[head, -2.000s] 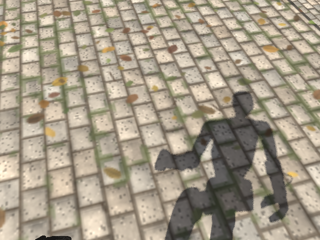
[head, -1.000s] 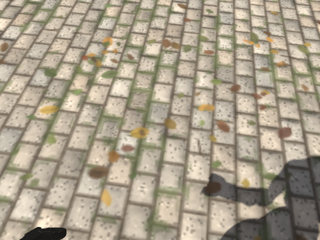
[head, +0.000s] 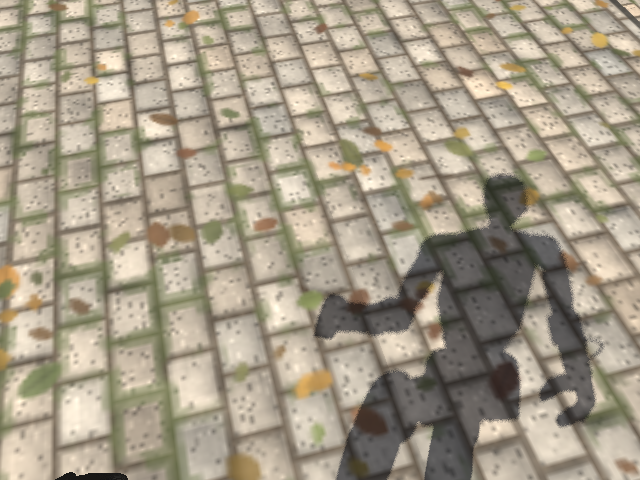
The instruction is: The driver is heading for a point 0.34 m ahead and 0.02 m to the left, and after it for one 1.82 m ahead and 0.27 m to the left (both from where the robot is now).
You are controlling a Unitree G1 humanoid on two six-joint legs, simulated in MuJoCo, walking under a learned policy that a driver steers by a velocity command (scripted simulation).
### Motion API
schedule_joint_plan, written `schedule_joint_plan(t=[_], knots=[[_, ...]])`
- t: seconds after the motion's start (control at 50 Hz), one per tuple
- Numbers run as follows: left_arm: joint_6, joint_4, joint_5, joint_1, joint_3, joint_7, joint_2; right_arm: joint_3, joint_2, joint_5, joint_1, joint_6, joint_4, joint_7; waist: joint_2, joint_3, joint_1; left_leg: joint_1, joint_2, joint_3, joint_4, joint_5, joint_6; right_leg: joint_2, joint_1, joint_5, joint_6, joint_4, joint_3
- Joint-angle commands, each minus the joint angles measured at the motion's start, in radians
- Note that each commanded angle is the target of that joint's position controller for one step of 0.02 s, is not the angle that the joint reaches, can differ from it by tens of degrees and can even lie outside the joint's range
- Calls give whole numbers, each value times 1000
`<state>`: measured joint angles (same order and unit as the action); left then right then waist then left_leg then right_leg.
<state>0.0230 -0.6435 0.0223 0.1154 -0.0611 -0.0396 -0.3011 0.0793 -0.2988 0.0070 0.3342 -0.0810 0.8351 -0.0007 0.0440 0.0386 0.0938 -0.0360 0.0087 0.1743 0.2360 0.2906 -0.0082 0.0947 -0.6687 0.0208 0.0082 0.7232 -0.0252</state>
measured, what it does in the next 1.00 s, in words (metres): walks ahead, turning left: right foot, then left foot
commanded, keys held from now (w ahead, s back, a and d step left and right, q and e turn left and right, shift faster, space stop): w+e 0.10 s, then w+q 0.06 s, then q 0.84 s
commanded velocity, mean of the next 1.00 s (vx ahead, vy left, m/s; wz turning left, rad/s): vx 0.20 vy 0.00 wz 0.21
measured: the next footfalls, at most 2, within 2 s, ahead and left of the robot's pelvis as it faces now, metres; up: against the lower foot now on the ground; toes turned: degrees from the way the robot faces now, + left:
right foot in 0.12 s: +0.23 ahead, -0.13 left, +0.00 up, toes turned -7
left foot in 0.60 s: +0.42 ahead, +0.06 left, +0.00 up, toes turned +5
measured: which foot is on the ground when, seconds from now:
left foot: down 0.00-0.10, up 0.12-0.58, down 0.60-1.00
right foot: up 0.00-0.10, down 0.12-0.60, up 0.62-1.00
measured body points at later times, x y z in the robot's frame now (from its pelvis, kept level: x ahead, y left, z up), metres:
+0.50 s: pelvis +0.24 -0.05 +0.00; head +0.28 -0.06 +0.45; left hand +0.37 +0.22 -0.11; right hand +0.38 -0.32 -0.11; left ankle +0.39 +0.08 -0.70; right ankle +0.19 -0.13 -0.74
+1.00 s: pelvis +0.34 -0.06 +0.00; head +0.38 -0.04 +0.44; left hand +0.41 +0.25 -0.11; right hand +0.58 -0.29 -0.09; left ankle +0.38 +0.06 -0.74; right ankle +0.41 -0.19 -0.73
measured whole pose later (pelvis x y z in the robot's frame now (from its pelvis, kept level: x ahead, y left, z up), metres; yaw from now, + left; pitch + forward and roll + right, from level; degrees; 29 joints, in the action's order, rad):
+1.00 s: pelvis +0.34 -0.06 +0.00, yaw +18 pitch +3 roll -1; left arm 0.00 -0.77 0.01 0.13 -0.07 0.02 -0.29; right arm 0.08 -0.31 0.01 0.16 0.05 0.64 -0.03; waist -0.01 0.03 0.02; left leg 0.40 0.11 -0.19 0.50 0.14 0.03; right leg -0.02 -0.39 0.33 -0.07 0.65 -0.11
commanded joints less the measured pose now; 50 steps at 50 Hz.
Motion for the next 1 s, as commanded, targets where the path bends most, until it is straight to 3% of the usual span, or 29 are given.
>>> schedule_joint_plan(t=[0.02,0.06,0.08,0.1,0.12,0.14,0.16,0.18,0.2,0.22,0.24,0.28,0.32,0.38,0.44,0.52,0.58,0.6,0.62,0.64,0.66,0.68,0.7,0.72,0.76,0.8,0.88,0.96,1.0], knots=[[11,107,1,-94,-6,-17,-44,42,-183,17,-48,-3,-55,-5,-98,40,-28,8,-287,-67,-45,-446,140,-14,28,24,36,-73,37],[5,117,-5,-66,-22,-20,-74,51,-213,25,-46,10,-51,-9,-123,0,-63,-33,-289,-26,74,-741,119,-70,123,129,76,-92,92],[1,103,-7,12,-39,-18,-104,55,-226,28,-49,18,-52,-12,-130,-53,-114,-30,-277,-1,207,-893,105,-113,239,162,103,-106,122],[-4,60,-4,171,-69,-9,-152,48,-213,29,-54,24,-56,-17,-109,-136,-201,52,-244,31,413,-919,75,-157,471,111,139,-158,131],[-14,24,-2,331,-95,13,-219,21,-154,0,-11,18,-62,-17,15,-236,-257,313,-206,29,716,-582,38,-32,801,99,199,-177,-79],[0,34,4,287,-93,17,-310,-31,-18,-29,106,-7,-105,5,255,-361,-127,712,-16,-76,1047,299,-10,240,1082,289,385,-299,-655],[10,45,-2,327,-66,13,-200,-9,-126,16,12,-31,-78,18,100,-425,-220,784,-37,-246,1134,288,6,277,1072,387,371,-410,-740],[23,38,-19,268,-51,10,-170,3,-165,50,-92,-38,-109,20,67,-255,-221,832,-72,-230,1129,210,18,255,936,183,320,-412,-568],[30,36,-22,194,-40,11,-147,-3,-147,38,-110,-38,-105,10,-1,-176,-174,782,-119,-225,1057,133,18,218,783,-58,284,-395,-416],[35,36,-28,133,-29,11,-109,0,-144,16,-106,-29,-88,3,-9,-128,-136,718,-143,-225,995,105,7,177,664,-255,262,-393,-293],[41,35,-38,104,-22,12,-91,2,-139,14,-63,-13,-70,2,11,-123,-99,633,-157,-236,969,84,-1,156,581,-360,249,-412,-217],[57,14,-40,72,-22,14,-85,-3,-99,15,-1,21,-37,-2,6,-118,-61,551,-142,-227,921,40,-24,139,492,-477,248,-459,-115],[68,-10,-47,51,-24,23,-91,-6,-75,8,-7,40,-35,-11,9,-91,-49,550,-119,-238,839,-44,-43,124,452,-534,237,-487,-20],[60,-32,-50,25,-20,43,-86,-13,-51,2,-72,38,-54,-5,29,-71,-67,528,-105,-218,621,-246,-46,76,461,-494,193,-500,104],[38,-65,-43,58,-27,61,-110,-15,-49,3,-155,36,-96,15,21,-70,-111,547,-93,-194,490,-324,-39,107,554,-474,188,-488,119],[-3,-92,-24,63,-38,73,-126,-3,-70,-1,-187,44,-144,43,20,-54,-120,597,-80,-170,428,-183,-4,166,661,-464,186,-396,107],[-28,-85,-2,29,-43,89,-131,13,-86,0,-118,45,-153,55,25,-75,-73,499,-25,-118,333,-127,49,154,657,-557,140,-205,127],[-29,-88,-2,48,-41,93,-122,30,-123,-5,-39,40,-140,47,-20,-124,-36,357,1,-133,235,-304,86,94,616,-536,87,-52,161],[-21,-64,-32,59,-33,91,-104,58,-226,-13,30,40,-147,24,-184,-206,-20,142,-151,-377,219,-785,169,-8,433,-222,10,216,190],[-14,-36,-63,115,-7,75,-27,65,-291,-32,26,43,-162,15,-352,-315,-84,-108,-381,-751,220,-1041,405,-210,112,662,-58,522,103],[-9,-59,-43,86,-15,58,-80,46,-211,-25,7,46,-186,16,-206,-408,-34,-109,-362,-743,183,-847,408,-163,88,664,-47,604,-89],[-11,-46,-13,36,-21,53,-100,38,-180,-13,-70,48,-206,14,-152,-302,-49,-22,-322,-641,163,-703,362,-131,37,593,-38,601,-86],[-17,-54,-17,16,-24,61,-95,33,-151,6,-121,56,-212,9,-67,-221,-69,69,-274,-581,138,-551,307,-99,22,531,-41,534,-75],[-27,-54,-28,-1,-30,71,-105,25,-130,16,-158,67,-221,2,-61,-164,-82,159,-243,-545,112,-446,275,-79,39,481,-49,457,-70],[-37,-55,-26,20,-28,75,-82,29,-140,-2,-181,82,-235,-9,-138,-140,-111,268,-179,-506,82,-372,251,-99,133,418,-67,340,-48],[-34,-64,-23,36,-23,79,-63,38,-158,-8,-166,89,-240,-21,-162,-161,-105,269,-167,-500,87,-384,252,-114,167,397,-87,235,-45],[-29,-64,-22,18,-21,79,-63,48,-176,-2,-174,103,-252,-36,-182,-182,-86,297,-149,-538,92,-226,230,-122,232,321,-100,92,-60],[-10,-58,-16,14,-28,65,-77,48,-171,-1,-186,118,-264,-32,-217,-162,-75,289,-143,-626,109,-143,212,-133,275,321,-80,-42,-67],[5,-70,-14,57,-34,55,-78,45,-166,8,-208,126,-272,-34,-220,-158,-102,295,-123,-646,149,-168,187,-138,353,255,-56,-200,-50]])
Keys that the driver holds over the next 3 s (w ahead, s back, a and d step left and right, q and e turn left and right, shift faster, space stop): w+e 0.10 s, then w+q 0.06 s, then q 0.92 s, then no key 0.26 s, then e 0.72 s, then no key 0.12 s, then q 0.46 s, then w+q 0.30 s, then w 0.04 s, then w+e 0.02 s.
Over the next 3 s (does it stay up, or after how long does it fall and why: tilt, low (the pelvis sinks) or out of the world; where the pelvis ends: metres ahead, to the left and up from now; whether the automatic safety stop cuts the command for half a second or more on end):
stays up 0.43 0.01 -0.01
